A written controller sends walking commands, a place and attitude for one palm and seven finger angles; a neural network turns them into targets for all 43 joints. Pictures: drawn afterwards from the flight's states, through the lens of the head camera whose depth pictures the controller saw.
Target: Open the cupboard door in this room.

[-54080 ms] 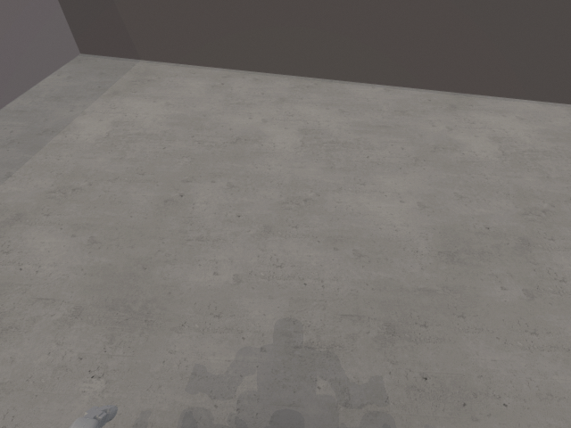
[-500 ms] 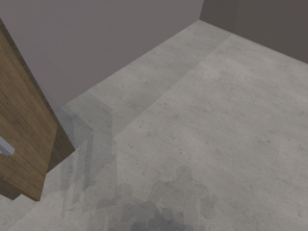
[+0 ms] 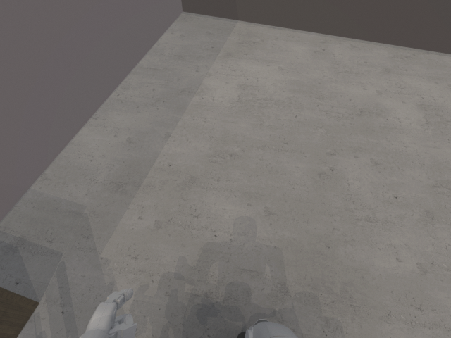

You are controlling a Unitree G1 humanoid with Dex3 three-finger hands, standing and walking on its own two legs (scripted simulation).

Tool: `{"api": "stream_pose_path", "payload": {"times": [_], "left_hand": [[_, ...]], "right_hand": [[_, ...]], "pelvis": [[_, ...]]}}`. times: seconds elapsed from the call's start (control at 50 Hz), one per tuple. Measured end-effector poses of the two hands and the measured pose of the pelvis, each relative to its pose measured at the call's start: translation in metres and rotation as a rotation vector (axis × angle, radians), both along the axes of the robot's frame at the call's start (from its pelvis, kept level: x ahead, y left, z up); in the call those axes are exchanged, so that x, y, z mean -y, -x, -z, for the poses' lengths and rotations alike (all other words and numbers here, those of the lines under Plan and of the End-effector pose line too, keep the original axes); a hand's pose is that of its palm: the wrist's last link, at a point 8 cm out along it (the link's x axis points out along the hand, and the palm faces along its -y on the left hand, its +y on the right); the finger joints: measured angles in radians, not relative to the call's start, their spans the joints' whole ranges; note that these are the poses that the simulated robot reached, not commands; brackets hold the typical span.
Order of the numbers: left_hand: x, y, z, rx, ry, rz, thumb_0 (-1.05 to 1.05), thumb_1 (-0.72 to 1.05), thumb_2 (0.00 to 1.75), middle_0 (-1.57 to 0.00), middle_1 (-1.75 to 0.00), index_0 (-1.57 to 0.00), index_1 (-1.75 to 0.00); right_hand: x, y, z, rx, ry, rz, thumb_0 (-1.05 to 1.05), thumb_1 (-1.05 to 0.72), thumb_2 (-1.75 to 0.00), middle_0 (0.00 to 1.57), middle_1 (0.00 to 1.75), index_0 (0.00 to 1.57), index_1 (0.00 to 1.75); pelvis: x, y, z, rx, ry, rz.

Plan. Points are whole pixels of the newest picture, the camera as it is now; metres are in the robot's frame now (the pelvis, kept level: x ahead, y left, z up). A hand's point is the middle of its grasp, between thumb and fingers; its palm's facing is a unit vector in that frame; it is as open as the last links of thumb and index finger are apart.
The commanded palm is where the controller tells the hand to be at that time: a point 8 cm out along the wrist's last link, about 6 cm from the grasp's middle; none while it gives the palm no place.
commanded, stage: walk to a spot facing it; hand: left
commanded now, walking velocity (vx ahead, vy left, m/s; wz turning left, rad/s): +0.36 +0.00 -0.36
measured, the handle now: out of the picture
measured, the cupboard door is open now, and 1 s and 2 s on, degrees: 46 46 46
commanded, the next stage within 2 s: turn to face it in 1.12 s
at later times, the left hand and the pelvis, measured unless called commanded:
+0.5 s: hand (140, 321) +0.17 +0.18 -0.15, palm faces -0.02 -0.98 -0.17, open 7.4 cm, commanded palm none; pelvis +0.25 +0.01 +0.01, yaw -10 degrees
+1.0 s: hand (216, 130) +0.67 +0.04 -0.14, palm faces -0.39 -0.89 -0.24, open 7.4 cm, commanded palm none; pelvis +0.46 -0.09 +0.01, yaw -21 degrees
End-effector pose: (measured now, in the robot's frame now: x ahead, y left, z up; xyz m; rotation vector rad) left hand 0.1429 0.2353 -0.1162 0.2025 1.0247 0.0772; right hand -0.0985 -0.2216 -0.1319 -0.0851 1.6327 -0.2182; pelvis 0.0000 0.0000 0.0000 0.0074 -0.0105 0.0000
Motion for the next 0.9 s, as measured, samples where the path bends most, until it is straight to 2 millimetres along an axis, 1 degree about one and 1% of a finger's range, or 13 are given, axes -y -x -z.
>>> {"api": "stream_pose_path", "payload": {"times": [0.14, 0.2, 0.3, 0.4, 0.46, 0.5, 0.54, 0.58, 0.62, 0.7, 0.8, 0.86, 0.9], "left_hand": [[0.013, 0.004, -0.014, -0.166, -0.033, -0.011, 0.01, 0.92, 0.9, -0.2, -0.3, -0.2, -0.3], [0.012, 0.005, -0.017, -0.221, -0.036, -0.035, 0.01, 0.93, 0.9, -0.2, -0.3, -0.2, -0.3], [0.012, 0.006, -0.016, -0.305, -0.028, -0.087, 0.01, 0.92, 0.9, -0.2, -0.3, -0.2, -0.3], [0.013, 0.0, -0.009, -0.42, -0.009, -0.124, 0.01, 0.92, 0.9, -0.2, -0.3, -0.2, -0.3], [0.012, -0.011, -0.001, -0.499, 0.005, -0.129, 0.01, 0.91, 0.9, -0.2, -0.3, -0.2, -0.3], [0.008, -0.027, 0.008, -0.545, 0.015, -0.119, 0.01, 0.91, 0.9, -0.2, -0.3, -0.2, -0.3], [0.004, -0.053, 0.015, -0.565, 0.02, -0.085, 0.01, 0.91, 0.9, -0.2, -0.3, -0.2, -0.3], [0.0, -0.094, 0.016, -0.537, 0.014, -0.037, 0.01, 0.91, 0.9, -0.2, -0.3, -0.2, -0.3], [-0.001, -0.144, 0.014, -0.474, 0.01, 0.006, 0.01, 0.91, 0.9, -0.2, -0.3, -0.2, -0.3], [0.006, -0.252, 0.003, -0.309, 0.003, 0.089, 0.01, 0.91, 0.9, -0.2, -0.3, -0.2, -0.3], [0.037, -0.373, -0.011, -0.158, -0.012, 0.212, 0.01, 0.92, 0.9, -0.19, -0.3, -0.19, -0.3], [0.067, -0.437, -0.016, -0.104, -0.029, 0.292, 0.01, 0.92, 0.9, -0.19, -0.3, -0.19, -0.3], [0.092, -0.476, -0.016, -0.072, -0.039, 0.339, 0.01, 0.92, 0.9, -0.19, -0.3, -0.19, -0.3]], "right_hand": [[0.023, -0.171, -0.015, 0.348, 0.02, -0.024, 0.01, -0.91, -0.9, 0.2, 0.3, 0.2, 0.29], [0.029, -0.235, -0.023, 0.453, 0.023, -0.044, 0.0, -0.91, -0.9, 0.2, 0.3, 0.2, 0.29], [0.031, -0.325, -0.031, 0.545, 0.025, -0.087, 0.0, -0.91, -0.9, 0.2, 0.3, 0.2, 0.29], [0.022, -0.409, -0.034, 0.599, 0.024, -0.124, 0.0, -0.91, -0.9, 0.2, 0.3, 0.2, 0.29], [0.013, -0.458, -0.034, 0.635, 0.03, -0.136, 0.0, -0.91, -0.9, 0.2, 0.3, 0.2, 0.29], [0.009, -0.483, -0.03, 0.671, 0.051, -0.129, 0.0, -0.91, -0.9, 0.2, 0.3, 0.2, 0.29], [0.008, -0.49, -0.03, 0.679, 0.072, -0.099, 0.0, -0.91, -0.9, 0.2, 0.3, 0.2, 0.29], [0.008, -0.483, -0.031, 0.644, 0.086, -0.056, 0.0, -0.91, -0.9, 0.2, 0.3, 0.2, 0.29], [0.009, -0.466, -0.03, 0.574, 0.099, -0.011, 0.0, -0.91, -0.9, 0.2, 0.3, 0.2, 0.29], [0.015, -0.419, -0.03, 0.392, 0.124, 0.095, -0.01, -0.93, -0.89, 0.2, 0.3, 0.2, 0.29], [0.018, -0.368, -0.029, 0.188, 0.111, 0.211, 0.0, -0.93, -0.9, 0.2, 0.3, 0.2, 0.29], [0.016, -0.348, -0.026, 0.096, 0.085, 0.283, 0.0, -0.93, -0.9, 0.2, 0.3, 0.2, 0.29], [0.014, -0.341, -0.022, 0.04, 0.058, 0.324, 0.0, -0.92, -0.9, 0.2, 0.3, 0.2, 0.29]], "pelvis": [[0.013, -0.054, -0.026, -0.027, -0.02, 0.067], [0.015, -0.081, -0.03, -0.037, -0.021, 0.088], [0.013, -0.129, -0.029, -0.04, -0.012, 0.108], [0.006, -0.184, -0.024, -0.04, -0.006, 0.134], [0.0, -0.222, -0.016, -0.037, -0.009, 0.153], [-0.006, -0.249, -0.007, -0.034, 0.008, 0.18], [-0.008, -0.269, -0.005, -0.023, -0.001, 0.207], [-0.009, -0.287, -0.009, -0.013, -0.005, 0.228], [-0.008, -0.303, -0.015, -0.009, -0.001, 0.238], [-0.004, -0.335, -0.026, -0.01, 0.006, 0.266], [0.013, -0.377, -0.029, -0.011, 0.001, 0.311], [0.03, -0.402, -0.025, -0.013, -0.009, 0.337], [0.045, -0.42, -0.02, -0.017, -0.017, 0.352]]}}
